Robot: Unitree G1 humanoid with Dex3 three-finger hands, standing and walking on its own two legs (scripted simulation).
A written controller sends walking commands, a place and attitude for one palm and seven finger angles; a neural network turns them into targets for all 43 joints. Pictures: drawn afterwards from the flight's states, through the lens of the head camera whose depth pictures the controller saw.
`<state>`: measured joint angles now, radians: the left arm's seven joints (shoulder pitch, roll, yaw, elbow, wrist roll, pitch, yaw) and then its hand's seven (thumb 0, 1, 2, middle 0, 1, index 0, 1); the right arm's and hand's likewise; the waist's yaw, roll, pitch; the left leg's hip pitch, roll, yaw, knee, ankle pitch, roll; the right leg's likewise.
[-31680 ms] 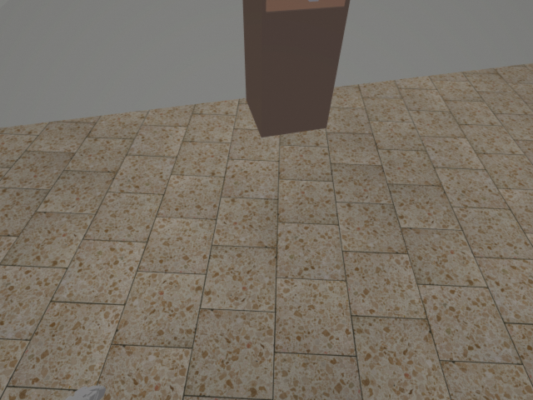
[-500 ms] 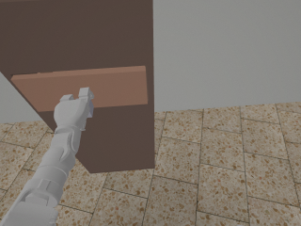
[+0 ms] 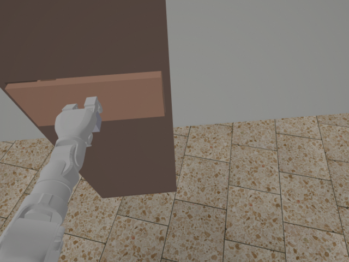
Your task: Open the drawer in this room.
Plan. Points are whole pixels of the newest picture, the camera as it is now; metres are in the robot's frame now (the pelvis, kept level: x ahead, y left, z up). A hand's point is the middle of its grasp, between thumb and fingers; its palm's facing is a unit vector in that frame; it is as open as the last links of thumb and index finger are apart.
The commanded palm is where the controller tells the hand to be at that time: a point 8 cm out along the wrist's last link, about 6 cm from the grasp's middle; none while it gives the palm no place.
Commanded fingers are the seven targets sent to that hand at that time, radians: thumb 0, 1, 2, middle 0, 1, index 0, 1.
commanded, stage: pull the drawer open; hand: left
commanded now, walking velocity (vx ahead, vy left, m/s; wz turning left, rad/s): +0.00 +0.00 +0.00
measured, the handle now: (91, 115) +0.48 +0.23 +0.04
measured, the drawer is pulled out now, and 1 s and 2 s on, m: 0.02 0.15 0.30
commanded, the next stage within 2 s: none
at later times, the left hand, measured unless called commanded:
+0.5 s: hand (80, 177) +0.30 +0.22 +0.03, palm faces +0.01 -0.09 -1.00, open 8.8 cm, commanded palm +0.28 +0.22 +0.09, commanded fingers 0.00 0.90 0.90 -0.40 -1.35 -0.40 -1.35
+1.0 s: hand (78, 183) +0.29 +0.22 +0.03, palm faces -0.02 -0.10 -0.99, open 8.7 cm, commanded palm +0.23 +0.23 +0.09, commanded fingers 0.00 0.90 0.90 -0.40 -1.35 -0.40 -1.35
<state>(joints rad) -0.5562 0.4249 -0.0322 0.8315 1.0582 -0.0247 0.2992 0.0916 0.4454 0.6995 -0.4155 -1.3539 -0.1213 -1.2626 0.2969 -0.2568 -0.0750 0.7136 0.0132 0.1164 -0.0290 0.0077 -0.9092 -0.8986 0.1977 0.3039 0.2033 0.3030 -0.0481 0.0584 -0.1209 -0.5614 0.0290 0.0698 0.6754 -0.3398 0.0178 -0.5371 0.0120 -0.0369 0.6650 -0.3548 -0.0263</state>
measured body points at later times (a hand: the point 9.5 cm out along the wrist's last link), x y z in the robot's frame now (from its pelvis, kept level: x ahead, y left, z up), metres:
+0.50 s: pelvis +0.02 +0.00 +0.01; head +0.04 -0.03 +0.45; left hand +0.30 +0.22 +0.08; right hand +0.21 -0.24 -0.10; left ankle -0.01 +0.11 -0.72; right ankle -0.02 -0.10 -0.72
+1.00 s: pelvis +0.01 -0.01 +0.01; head +0.03 -0.05 +0.46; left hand +0.29 +0.22 +0.08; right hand +0.17 -0.26 -0.11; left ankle -0.01 +0.11 -0.72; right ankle -0.02 -0.10 -0.72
